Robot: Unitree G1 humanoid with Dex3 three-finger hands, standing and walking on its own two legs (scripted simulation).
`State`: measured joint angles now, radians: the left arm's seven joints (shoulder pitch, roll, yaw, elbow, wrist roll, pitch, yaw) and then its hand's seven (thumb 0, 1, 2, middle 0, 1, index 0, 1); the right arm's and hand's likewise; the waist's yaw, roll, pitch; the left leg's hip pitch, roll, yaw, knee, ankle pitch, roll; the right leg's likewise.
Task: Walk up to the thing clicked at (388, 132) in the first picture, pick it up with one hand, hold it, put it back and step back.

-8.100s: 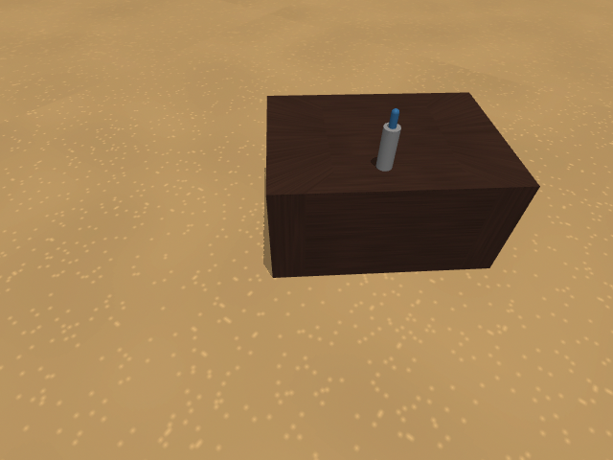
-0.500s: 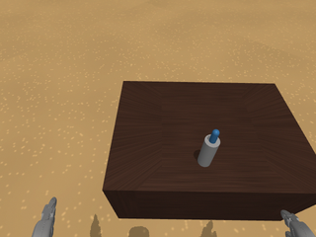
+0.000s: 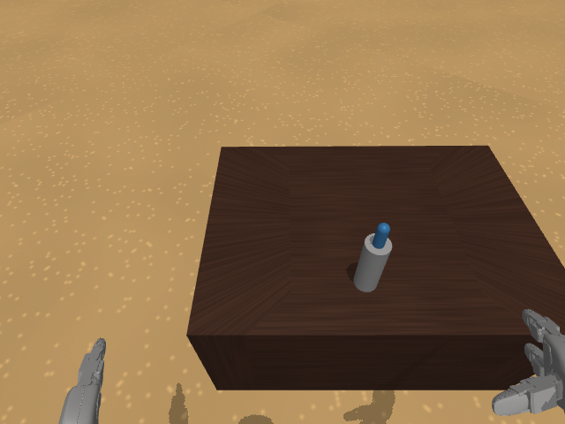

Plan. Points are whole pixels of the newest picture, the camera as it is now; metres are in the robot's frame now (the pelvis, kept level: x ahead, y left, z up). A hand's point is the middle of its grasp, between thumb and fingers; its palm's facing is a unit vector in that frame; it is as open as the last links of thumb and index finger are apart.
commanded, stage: go down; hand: right
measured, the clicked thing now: (374, 256) +0.50 -0.19 -0.17
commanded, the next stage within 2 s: approach in 1.30 s
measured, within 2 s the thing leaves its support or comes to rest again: neither
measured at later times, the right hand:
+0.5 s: hand (530, 270) +0.34 -0.35 +0.03, palm faces +0.13 +0.98 -0.11, open 17.5 cm
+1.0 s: hand (537, 243) +0.37 -0.36 +0.06, palm faces +0.14 +0.99 -0.08, open 17.3 cm
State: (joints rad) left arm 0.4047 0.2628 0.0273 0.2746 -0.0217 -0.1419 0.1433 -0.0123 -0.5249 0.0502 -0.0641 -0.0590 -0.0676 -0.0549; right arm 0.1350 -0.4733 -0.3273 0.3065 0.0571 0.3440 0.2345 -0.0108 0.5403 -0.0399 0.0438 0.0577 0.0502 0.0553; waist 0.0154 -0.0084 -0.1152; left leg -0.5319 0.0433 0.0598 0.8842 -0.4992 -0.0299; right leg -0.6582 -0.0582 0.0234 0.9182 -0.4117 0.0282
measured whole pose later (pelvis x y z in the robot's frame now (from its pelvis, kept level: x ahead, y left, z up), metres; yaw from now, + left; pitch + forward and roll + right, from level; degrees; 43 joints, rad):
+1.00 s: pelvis +0.01 -0.01 +0.01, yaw +2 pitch +12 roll +3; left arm 0.30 0.27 -0.03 0.43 0.00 -0.18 0.10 -0.01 -0.51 0.05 -0.06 -0.06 -0.07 -0.05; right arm -0.45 -0.75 -0.56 1.07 0.12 -0.14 0.52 -0.01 0.50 -0.04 0.06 0.05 0.05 0.04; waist 0.08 0.02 -0.09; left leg -0.55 0.02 0.03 0.75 -0.42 -0.04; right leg -0.68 -0.08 0.00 0.84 -0.37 0.01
